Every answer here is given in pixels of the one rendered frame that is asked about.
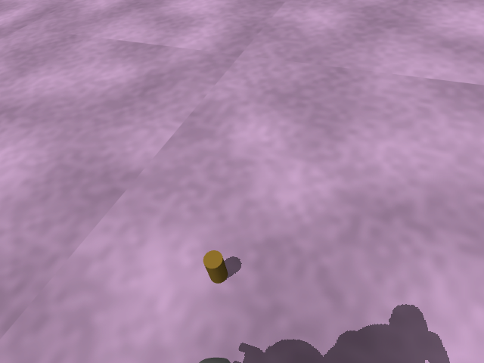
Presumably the can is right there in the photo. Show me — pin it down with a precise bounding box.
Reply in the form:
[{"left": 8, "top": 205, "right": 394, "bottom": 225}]
[{"left": 203, "top": 250, "right": 228, "bottom": 284}]

